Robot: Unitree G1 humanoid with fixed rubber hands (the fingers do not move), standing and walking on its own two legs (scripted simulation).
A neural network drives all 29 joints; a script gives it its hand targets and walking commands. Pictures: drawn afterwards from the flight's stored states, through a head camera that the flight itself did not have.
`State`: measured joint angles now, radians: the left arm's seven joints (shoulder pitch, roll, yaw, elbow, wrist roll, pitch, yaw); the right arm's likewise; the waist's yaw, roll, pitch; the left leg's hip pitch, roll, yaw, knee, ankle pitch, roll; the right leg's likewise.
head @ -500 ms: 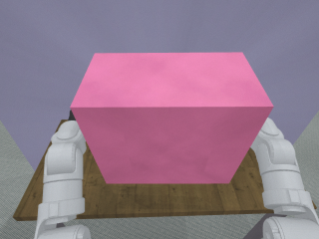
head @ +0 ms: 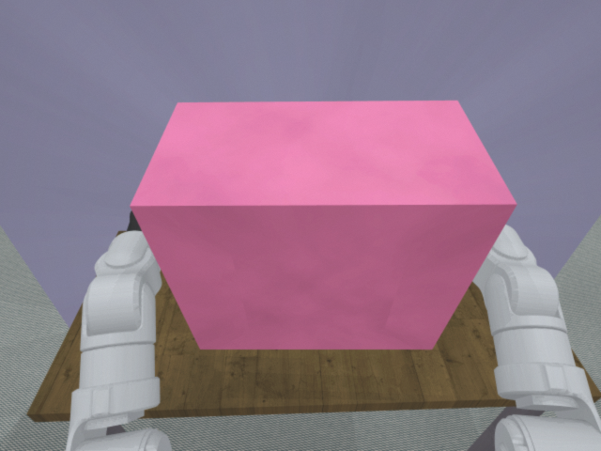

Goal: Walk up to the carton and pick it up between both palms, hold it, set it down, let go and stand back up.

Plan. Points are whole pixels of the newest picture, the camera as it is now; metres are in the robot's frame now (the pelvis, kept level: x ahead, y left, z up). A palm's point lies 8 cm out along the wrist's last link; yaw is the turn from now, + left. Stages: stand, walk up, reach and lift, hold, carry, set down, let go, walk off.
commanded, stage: hold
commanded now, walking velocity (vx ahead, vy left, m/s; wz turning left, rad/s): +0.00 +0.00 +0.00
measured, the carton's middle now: (316, 237) +0.34 +0.00 +0.16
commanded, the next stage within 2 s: none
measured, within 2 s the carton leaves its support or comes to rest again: neither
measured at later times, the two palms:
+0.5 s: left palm (149, 231) +0.34 +0.20 +0.17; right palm (481, 223) +0.35 -0.21 +0.18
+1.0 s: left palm (147, 232) +0.34 +0.21 +0.17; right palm (477, 223) +0.35 -0.20 +0.18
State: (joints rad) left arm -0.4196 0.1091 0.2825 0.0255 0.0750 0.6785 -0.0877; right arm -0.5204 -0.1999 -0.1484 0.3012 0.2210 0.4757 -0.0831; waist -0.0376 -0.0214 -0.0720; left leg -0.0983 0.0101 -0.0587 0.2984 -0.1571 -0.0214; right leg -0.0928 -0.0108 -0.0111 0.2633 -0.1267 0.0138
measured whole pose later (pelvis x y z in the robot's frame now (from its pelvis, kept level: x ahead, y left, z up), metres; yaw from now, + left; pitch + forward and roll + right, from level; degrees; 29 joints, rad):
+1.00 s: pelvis +0.00 +0.00 +0.00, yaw +0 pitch -2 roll +0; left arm -0.43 0.12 0.28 0.03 0.07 0.67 -0.09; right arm -0.52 -0.20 -0.15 0.31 0.22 0.46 -0.08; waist -0.04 -0.03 -0.07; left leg -0.11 0.01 -0.06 0.30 -0.15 -0.02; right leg -0.10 -0.01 -0.01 0.26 -0.13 0.01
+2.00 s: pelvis +0.00 +0.00 +0.00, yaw +1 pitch -3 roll +0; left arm -0.43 0.12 0.28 0.05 0.08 0.67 -0.10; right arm -0.52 -0.19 -0.16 0.30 0.21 0.47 -0.09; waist -0.04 -0.03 -0.07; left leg -0.10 0.01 -0.06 0.30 -0.15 -0.02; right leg -0.09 -0.01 -0.02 0.26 -0.13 0.01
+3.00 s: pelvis +0.00 +0.00 +0.00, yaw +1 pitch -3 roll +0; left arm -0.42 0.11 0.28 0.02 0.08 0.68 -0.09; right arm -0.51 -0.19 -0.15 0.29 0.22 0.47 -0.09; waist -0.05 -0.03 -0.06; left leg -0.10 0.01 -0.06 0.30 -0.16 -0.02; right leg -0.08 -0.01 -0.02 0.26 -0.13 0.01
